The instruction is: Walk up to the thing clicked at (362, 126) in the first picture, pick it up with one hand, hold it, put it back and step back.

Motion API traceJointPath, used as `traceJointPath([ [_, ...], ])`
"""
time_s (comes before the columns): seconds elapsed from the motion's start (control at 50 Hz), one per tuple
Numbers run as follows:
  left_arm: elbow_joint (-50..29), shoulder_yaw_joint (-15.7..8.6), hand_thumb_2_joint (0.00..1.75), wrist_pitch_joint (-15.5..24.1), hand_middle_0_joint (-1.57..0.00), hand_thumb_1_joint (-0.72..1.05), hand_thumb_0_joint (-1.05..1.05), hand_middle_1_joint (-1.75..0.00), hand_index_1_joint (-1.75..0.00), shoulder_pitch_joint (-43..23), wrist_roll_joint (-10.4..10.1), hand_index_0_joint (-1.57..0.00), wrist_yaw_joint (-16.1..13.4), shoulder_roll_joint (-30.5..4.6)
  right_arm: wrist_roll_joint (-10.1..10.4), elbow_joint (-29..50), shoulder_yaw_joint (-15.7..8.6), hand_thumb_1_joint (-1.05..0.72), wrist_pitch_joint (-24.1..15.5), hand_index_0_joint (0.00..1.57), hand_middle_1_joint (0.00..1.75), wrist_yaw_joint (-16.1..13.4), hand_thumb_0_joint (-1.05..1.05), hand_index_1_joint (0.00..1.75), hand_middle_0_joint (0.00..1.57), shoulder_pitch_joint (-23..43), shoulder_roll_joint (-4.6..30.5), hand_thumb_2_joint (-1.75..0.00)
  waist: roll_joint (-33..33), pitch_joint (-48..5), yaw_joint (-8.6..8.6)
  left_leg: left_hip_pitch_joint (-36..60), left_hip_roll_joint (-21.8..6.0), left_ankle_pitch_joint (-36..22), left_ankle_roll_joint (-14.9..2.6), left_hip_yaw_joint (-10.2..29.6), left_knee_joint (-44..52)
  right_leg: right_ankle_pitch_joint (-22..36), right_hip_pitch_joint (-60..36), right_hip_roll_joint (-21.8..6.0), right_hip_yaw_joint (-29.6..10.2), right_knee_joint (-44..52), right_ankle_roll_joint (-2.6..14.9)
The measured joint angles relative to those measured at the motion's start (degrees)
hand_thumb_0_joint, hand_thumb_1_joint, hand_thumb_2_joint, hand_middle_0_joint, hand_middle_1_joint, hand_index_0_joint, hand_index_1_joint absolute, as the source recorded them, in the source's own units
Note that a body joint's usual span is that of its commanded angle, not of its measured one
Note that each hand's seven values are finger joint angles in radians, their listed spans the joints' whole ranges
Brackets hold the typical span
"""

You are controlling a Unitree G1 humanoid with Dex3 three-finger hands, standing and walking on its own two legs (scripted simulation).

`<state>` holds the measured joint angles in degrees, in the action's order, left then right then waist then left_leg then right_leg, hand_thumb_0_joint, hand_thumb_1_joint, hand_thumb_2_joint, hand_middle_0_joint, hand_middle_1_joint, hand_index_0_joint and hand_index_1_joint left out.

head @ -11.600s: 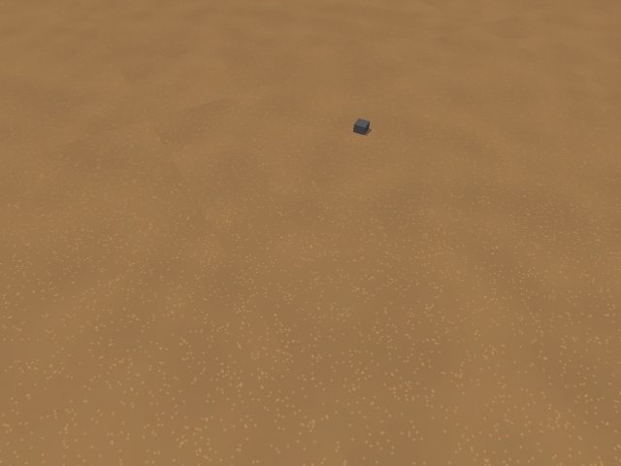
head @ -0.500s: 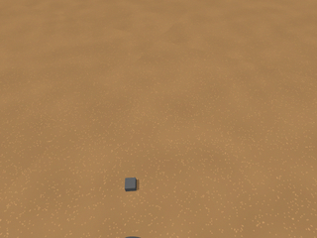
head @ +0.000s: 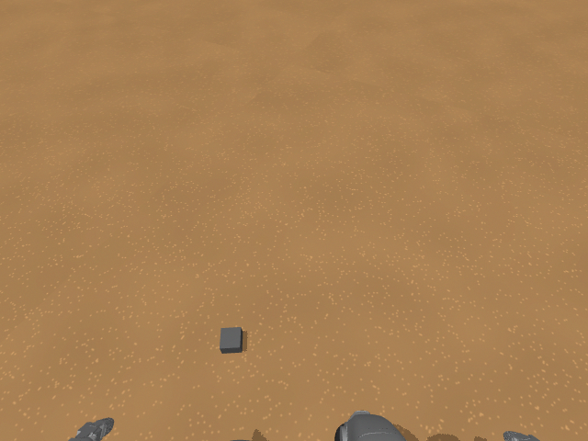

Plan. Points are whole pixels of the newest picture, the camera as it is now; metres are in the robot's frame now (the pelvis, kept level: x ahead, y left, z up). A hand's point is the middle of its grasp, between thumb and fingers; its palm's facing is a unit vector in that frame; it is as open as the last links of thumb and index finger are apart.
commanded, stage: walk up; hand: left
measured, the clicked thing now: (231, 340) +0.51 +0.23 -0.72
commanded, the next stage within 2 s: stand in 0.98 s
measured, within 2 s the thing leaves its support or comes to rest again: neither
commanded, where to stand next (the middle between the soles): +0.12 +0.00 m, yaw -2 degrees
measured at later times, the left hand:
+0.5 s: hand out of the picture +0.03 +0.32 -0.14, palm faces +0.02 -0.92 -0.38, open 7.4 cm
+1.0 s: hand out of the picture +0.13 +0.31 -0.14, palm faces -0.02 -0.94 -0.35, open 7.4 cm
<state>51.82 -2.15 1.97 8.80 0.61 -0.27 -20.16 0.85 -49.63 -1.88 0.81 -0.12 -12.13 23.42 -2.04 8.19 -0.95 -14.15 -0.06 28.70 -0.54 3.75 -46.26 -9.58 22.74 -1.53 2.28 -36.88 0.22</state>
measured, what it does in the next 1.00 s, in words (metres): steps on the spot: left foot, then right foot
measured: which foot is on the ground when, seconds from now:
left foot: up 0.00-0.24, down 0.26-0.70, up 0.72-0.92, down 0.94-1.00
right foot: down 0.00-0.30, up 0.32-0.62, down 0.64-1.00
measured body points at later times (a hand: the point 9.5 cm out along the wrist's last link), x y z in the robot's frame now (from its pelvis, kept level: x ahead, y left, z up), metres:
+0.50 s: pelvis -0.03 +0.04 +0.02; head +0.00 +0.06 +0.47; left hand +0.03 +0.37 -0.11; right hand -0.02 -0.28 -0.09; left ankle -0.06 +0.12 -0.71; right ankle +0.01 -0.11 -0.67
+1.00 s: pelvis +0.02 +0.05 +0.01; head +0.04 +0.06 +0.46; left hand +0.13 +0.36 -0.11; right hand +0.10 -0.26 -0.11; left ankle +0.09 +0.18 -0.71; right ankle +0.01 -0.08 -0.71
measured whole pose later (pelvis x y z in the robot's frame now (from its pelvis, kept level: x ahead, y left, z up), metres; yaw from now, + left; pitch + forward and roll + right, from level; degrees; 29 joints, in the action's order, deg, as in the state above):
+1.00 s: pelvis +0.02 +0.05 +0.01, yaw -2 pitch -4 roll +2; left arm 53.2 -1.7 -1.6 7.5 -0.2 0.0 -21.9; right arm -1.0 -55.8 -1.8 -2.6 -1.1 -9.2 20.7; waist 2.8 6.9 0.9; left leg -17.9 -0.7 11.8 0.6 -2.7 -34.1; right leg -24.2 14.4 -1.8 -3.2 -41.7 0.1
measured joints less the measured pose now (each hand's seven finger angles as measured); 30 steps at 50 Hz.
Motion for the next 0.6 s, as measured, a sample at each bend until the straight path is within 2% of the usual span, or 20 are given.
traceJointPath([
  [0.06,-0.22,0.82,0.90,-0.52,-0.20,0.91,0.00,-0.30,-0.30,-2.05,0.54,-0.20,-0.10,1.25,-0.38,-0.92,-0.20,-0.91,1.27,0.20,0.30,0.15,0.00,0.30,0.20,0.87,0.32,-0.90,-0.93,0.91,0.58,-4.30,2.22,3.46,-0.47,0.41,-8.07,0.30,1.21,-1.19,0.47,-0.68,0.56],
  [0.14,-0.31,0.35,0.90,-1.08,-0.21,0.90,0.00,-0.30,-0.30,-3.34,1.04,-0.20,-0.27,1.41,-1.20,-2.28,-0.55,-0.91,2.13,0.20,0.30,1.17,0.00,0.30,0.20,0.19,0.54,-0.90,-1.27,0.70,1.28,-7.41,2.89,1.46,-0.28,0.49,-13.05,1.54,2.67,-2.47,0.90,0.30,0.53],
  [0.18,-0.05,-0.24,0.89,-1.52,-0.21,0.90,0.00,-0.30,-0.30,-3.43,1.33,-0.20,-0.43,0.74,-1.54,-3.13,-0.59,-0.91,2.34,0.20,0.30,1.66,0.00,0.30,0.20,-0.88,0.48,-0.90,-0.90,0.01,1.36,-6.87,2.27,1.73,-0.13,-0.38,-10.97,2.00,3.33,-3.04,1.14,0.68,0.40],
  [0.24,0.43,-1.13,0.89,-2.34,-0.21,0.90,0.00,-0.30,-0.30,-3.26,1.71,-0.21,-0.49,-0.88,-1.82,-4.69,-0.68,-0.91,2.29,0.20,0.30,2.25,0.00,0.30,0.21,-3.03,0.30,-0.90,0.31,-1.61,1.14,-3.86,1.30,3.17,-0.17,-3.13,-2.64,2.17,4.58,-4.15,1.54,0.37,0.13],
  [0.26,0.59,-1.35,0.90,-2.70,-0.21,0.90,0.00,-0.30,-0.30,-3.20,1.66,-0.20,-0.48,-1.50,-1.94,-5.21,-0.79,-0.91,2.11,0.20,0.30,2.36,0.00,0.30,0.21,-3.87,0.30,-0.90,0.76,-2.14,0.97,-2.23,1.15,1.74,-0.38,-4.23,1.43,1.90,5.10,-4.57,1.65,-0.22,-0.10],
  [0.28,0.86,-1.61,0.90,-3.09,-0.21,0.90,0.00,-0.30,-0.30,-3.24,1.54,-0.20,-0.54,-2.25,-2.22,-5.99,-1.03,-0.91,1.93,0.20,0.30,2.34,0.00,0.30,0.21,-4.30,-0.01,-0.90,1.96,-2.05,1.05,-1.25,1.75,-2.74,-0.78,-5.10,3.74,0.59,5.50,-5.24,0.97,-1.36,-0.44],
  [0.3,1.27,-1.86,0.90,-3.54,-0.21,0.90,0.00,-0.30,-0.30,-2.91,1.33,-0.20,-0.73,-2.82,-2.74,-6.68,-1.20,-0.91,1.91,0.20,0.30,2.30,0.00,0.30,0.21,-4.63,-0.38,-0.90,3.30,-1.91,1.41,-0.34,2.43,-4.48,-1.23,-6.25,4.70,-3.59,5.97,-5.55,-0.48,-3.24,-0.34],
  [0.32,1.83,-1.99,0.90,-3.95,-0.20,0.90,0.00,-0.30,-0.30,-2.04,1.00,-0.20,-0.96,-2.88,-3.34,-6.95,-1.25,-0.91,2.00,0.20,0.30,2.27,0.00,0.30,0.21,-5.27,-0.40,-0.90,3.39,-2.57,1.37,0.00,2.25,-4.72,-1.58,-6.81,5.11,-8.95,6.68,-4.42,-1.96,-5.59,-0.14],
  [0.36,3.69,-1.94,0.90,-4.39,-0.20,0.91,0.01,-0.30,-0.30,-0.34,0.54,-0.20,-1.01,-2.64,-3.77,-7.38,-1.20,-0.91,1.89,0.20,0.30,2.03,0.00,0.30,0.21,-6.55,-0.19,-0.90,1.77,-4.42,-0.67,0.05,1.05,-4.97,-2.41,-5.53,6.34,-14.40,7.48,-0.76,-4.33,-11.21,0.28],
  [0.4,4.88,-1.94,0.90,-4.22,-0.20,0.91,0.01,-0.30,-0.30,0.41,-0.15,-0.20,-0.57,-3.22,-4.10,-8.09,-0.95,-0.91,1.29,0.20,0.30,1.37,0.00,0.30,0.21,-7.11,-0.91,-0.90,1.99,-4.89,-1.65,1.16,0.82,-6.97,-2.11,-4.78,9.74,-13.04,7.12,1.61,-7.10,-15.64,0.69],
  [0.44,5.15,-1.95,0.90,-3.67,-0.20,0.91,0.01,-0.30,-0.30,1.40,-0.51,-0.20,-0.36,-4.06,-3.92,-8.37,-0.64,-0.90,0.42,0.20,0.30,0.90,0.00,0.30,0.21,-6.99,-1.86,-0.90,3.44,-4.98,-1.08,2.32,0.99,-8.66,-1.93,-5.63,13.17,-11.06,6.35,2.77,-9.04,-17.50,0.80],
  [0.54,6.43,-0.89,0.90,-2.94,-0.20,0.91,0.01,-0.30,-0.30,3.15,-0.18,-0.20,0.03,-4.10,-3.61,-6.88,-0.93,-0.90,-1.53,0.20,0.30,0.78,0.00,0.30,0.21,-5.03,-2.06,-0.90,4.48,-3.76,-0.64,3.92,0.63,-9.16,-2.27,-7.64,15.81,-12.03,-0.11,2.10,-6.02,-9.17,-0.49],
  [0.6,6.48,0.08,0.90,-2.40,-0.20,0.91,0.01,-0.30,-0.30,2.82,0.28,-0.20,0.33,-3.04,-3.23,-5.26,-1.19,-0.90,-2.17,0.20,0.30,0.77,0.00,0.30,0.21,-4.02,-1.36,-0.90,3.78,-2.75,-0.82,4.22,0.19,-7.97,-2.21,-8.59,14.83,-14.42,-3.85,1.91,-3.29,-2.47,0.08],
])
